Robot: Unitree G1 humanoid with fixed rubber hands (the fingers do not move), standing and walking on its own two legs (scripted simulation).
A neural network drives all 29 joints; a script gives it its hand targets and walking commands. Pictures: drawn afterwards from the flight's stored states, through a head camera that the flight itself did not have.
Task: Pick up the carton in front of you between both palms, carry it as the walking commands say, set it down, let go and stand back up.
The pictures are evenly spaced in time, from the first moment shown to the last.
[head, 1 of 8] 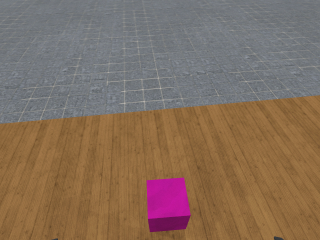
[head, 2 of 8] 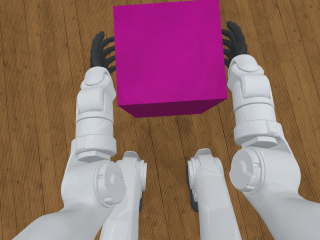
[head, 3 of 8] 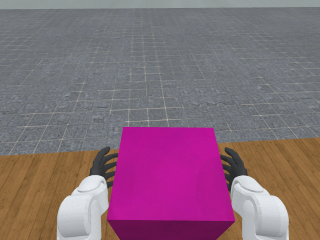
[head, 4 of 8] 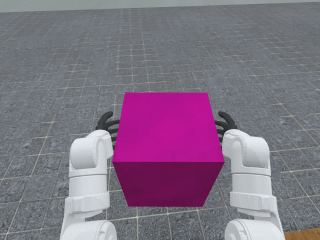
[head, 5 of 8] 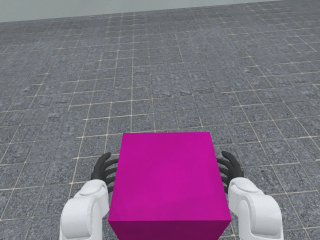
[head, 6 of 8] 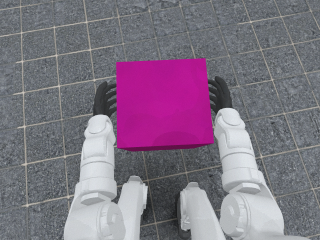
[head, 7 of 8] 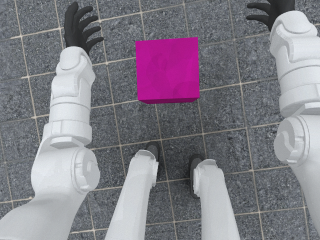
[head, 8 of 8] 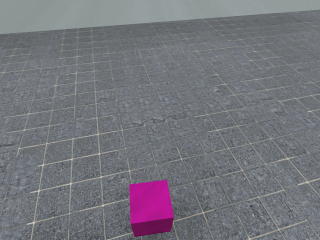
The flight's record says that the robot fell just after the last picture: no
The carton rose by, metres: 0.70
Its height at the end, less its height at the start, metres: -0.07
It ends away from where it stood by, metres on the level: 3.23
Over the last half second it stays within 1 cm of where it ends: yes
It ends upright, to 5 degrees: yes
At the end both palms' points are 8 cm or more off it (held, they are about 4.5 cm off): yes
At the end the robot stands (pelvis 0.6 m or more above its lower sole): yes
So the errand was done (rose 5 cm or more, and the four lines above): yes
